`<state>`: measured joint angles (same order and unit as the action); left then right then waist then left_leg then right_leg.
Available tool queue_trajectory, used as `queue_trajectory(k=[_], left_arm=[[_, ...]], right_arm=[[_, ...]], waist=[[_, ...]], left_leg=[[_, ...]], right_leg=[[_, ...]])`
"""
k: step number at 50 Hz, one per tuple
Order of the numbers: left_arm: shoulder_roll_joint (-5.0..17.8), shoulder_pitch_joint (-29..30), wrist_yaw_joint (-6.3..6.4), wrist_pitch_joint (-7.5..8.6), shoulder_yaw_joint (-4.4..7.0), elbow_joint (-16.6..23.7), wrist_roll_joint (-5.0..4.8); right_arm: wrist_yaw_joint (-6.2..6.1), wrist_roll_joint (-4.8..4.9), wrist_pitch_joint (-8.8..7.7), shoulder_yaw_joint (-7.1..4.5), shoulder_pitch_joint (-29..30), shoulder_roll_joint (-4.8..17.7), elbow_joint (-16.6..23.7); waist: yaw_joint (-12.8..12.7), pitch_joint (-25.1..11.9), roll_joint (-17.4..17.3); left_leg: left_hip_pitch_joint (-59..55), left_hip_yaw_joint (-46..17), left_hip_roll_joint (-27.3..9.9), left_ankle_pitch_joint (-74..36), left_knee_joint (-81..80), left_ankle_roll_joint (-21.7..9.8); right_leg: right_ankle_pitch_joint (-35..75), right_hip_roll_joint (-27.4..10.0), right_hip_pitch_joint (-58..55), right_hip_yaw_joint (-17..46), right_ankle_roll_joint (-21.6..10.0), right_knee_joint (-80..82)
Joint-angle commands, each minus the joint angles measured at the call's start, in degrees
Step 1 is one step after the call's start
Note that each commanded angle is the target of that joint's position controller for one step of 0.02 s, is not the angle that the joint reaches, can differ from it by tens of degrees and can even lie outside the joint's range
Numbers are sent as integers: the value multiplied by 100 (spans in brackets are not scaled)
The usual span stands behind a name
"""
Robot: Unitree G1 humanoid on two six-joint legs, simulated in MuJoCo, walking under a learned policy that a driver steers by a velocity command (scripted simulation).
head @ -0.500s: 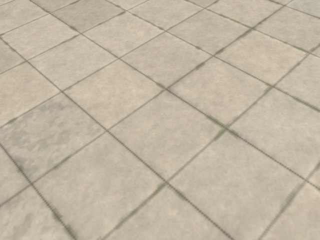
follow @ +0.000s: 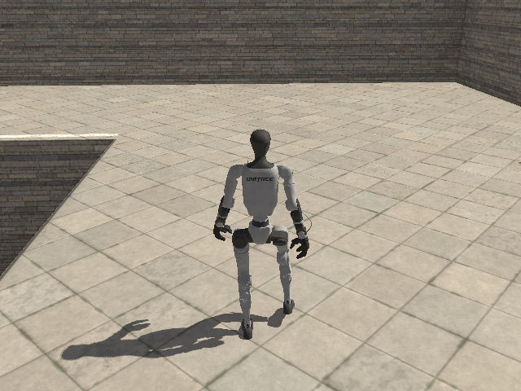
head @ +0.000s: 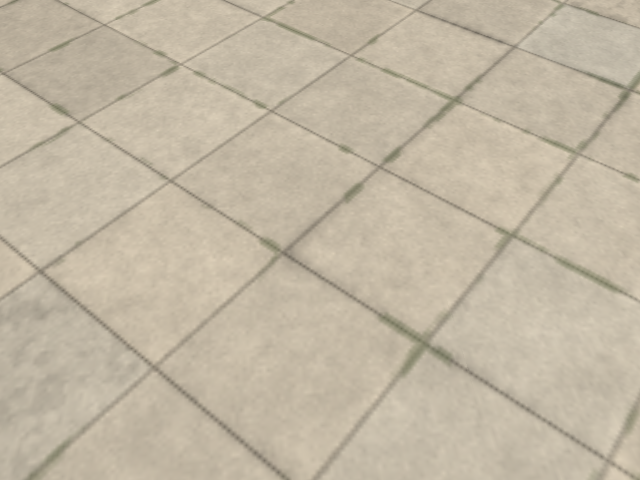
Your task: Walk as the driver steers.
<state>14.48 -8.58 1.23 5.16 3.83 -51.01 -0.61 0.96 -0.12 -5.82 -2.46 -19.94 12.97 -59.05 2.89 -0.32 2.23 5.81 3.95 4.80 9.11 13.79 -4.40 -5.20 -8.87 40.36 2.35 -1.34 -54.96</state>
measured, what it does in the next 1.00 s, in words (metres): walks ahead: right foot, then left foot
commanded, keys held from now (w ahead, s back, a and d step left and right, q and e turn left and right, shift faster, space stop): w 1.00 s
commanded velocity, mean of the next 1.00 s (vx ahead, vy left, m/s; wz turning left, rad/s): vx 0.50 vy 0.00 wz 0.00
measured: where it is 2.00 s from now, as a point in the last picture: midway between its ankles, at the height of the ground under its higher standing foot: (319, 266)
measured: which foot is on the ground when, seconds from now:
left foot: down 0.00-0.24, up 0.26-0.78, down 0.80-1.00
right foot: up 0.00-0.22, down 0.24-0.82, up 0.84-1.00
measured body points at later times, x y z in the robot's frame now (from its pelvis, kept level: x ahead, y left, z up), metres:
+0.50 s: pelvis +0.29 -0.08 +0.00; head +0.31 -0.09 +0.45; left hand +0.32 +0.18 -0.13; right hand +0.41 -0.35 -0.13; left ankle +0.36 +0.10 -0.67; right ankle +0.29 -0.16 -0.75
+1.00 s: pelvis +0.58 +0.00 +0.00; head +0.60 +0.01 +0.44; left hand +0.66 +0.27 -0.14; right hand +0.64 -0.27 -0.13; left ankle +0.61 +0.08 -0.75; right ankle +0.56 -0.16 -0.66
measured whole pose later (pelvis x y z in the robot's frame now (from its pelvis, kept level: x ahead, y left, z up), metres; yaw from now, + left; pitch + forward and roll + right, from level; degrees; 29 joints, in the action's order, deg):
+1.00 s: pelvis +0.58 +0.00 +0.00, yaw +1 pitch +1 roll +1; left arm 15.1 -12.9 0.7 5.2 4.0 -54.0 -1.3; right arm 1.8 -0.3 -5.7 -3.6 -14.0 13.4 -54.8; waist 1.2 1.2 2.1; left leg 14.5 4.1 3.1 8.3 21.5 -4.4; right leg -17.3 -5.6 30.1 1.5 -2.8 -65.1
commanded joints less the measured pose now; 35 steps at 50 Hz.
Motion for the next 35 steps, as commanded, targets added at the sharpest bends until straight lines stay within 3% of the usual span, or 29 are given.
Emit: queue_trajectory(k=[1,5,8,10,11,12,13,14,15,16,17,19,21,24,30,35], left_arm=[[147,216,-57,49,8,295,18],[124,1004,-185,78,-62,519,-54],[237,1275,-301,126,-61,709,-76],[430,942,-337,161,8,686,-81],[608,365,-331,174,108,536,-73],[927,-690,-293,175,264,220,-58],[1486,-1663,-257,165,404,30,68],[1519,-1944,-305,143,388,-75,40],[997,-1710,-300,153,233,-40,3],[806,-1117,-281,153,160,89,-12],[670,-649,-286,148,108,186,33],[401,-345,-328,168,37,174,119],[430,-486,-319,193,49,52,91],[646,-769,-216,185,101,-86,89],[729,-1268,-93,104,98,-285,16],[787,-1660,-53,-11,146,-540,-35]], right_arm=[[-108,41,-61,-132,168,848,368],[-132,120,3,-156,-357,951,213],[-154,135,102,-198,-538,995,118],[-165,131,163,-237,-414,1084,142],[-163,118,198,-233,-275,1084,182],[-161,74,217,-168,-231,921,244],[-141,6,166,-23,-627,485,385],[-94,41,24,131,-1013,16,320],[-70,214,-91,-41,-500,690,389],[-71,289,-157,-93,19,908,567],[-112,226,-166,-111,283,884,599],[-138,138,-28,-155,182,665,566],[-151,138,102,-150,50,452,518],[-169,69,159,-191,636,510,732],[-69,81,90,-134,1853,357,1073],[81,134,23,-93,2505,409,1357]], waist=[[-150,435,-452],[139,533,-462],[122,573,-511],[-143,352,-658],[-489,-2,-696],[-934,-669,-610],[-994,-1658,285],[-857,-2331,1414],[-926,-1813,934],[-806,-1027,637],[-633,-647,163],[-274,-323,183],[-159,-181,190],[-217,108,60],[-553,391,103],[-687,612,117]], left_leg=[[556,-873,-1485,-859,-868,-824],[-52,-775,-1609,-743,-688,-744],[-753,-876,-1924,-960,-317,-658],[-973,-863,-1998,-1908,144,-537],[-931,-686,-1830,-2912,842,-425],[-426,-431,-1501,-3199,2085,-249],[1472,-89,-904,-1534,4285,84],[3010,-620,-96,2285,5681,258],[3636,-1127,-452,2249,6271,128],[3849,-936,-756,1693,6229,43],[3592,-822,-1014,1173,5950,46],[2936,-838,-1310,688,5418,67],[2800,-752,-1345,533,5109,132],[3382,-722,-1395,-163,4337,288],[3298,-440,-1122,-1578,2404,348],[3493,-442,-1002,-1169,1743,182]], right_leg=[[994,54,-175,-91,66,1157],[1146,299,-299,-260,77,2079],[602,373,-195,-212,-94,2449],[160,552,-793,-333,-262,2608],[98,754,-1619,-505,-394,2707],[207,740,-3096,-452,-604,2616],[-20,-662,-5375,1440,-1265,2540],[-984,-1474,-6491,3815,-1805,3488],[-1316,-1265,-6155,3591,-1510,3696],[-814,-1105,-5291,2706,-1281,3789],[-177,-901,-4433,2078,-1192,3955],[356,-537,-3433,1291,-1098,4324],[611,-413,-3126,911,-1178,4574],[922,-409,-3187,628,-1228,4786],[667,-188,-3410,81,-990,4930],[829,-558,-4317,109,-950,4570]])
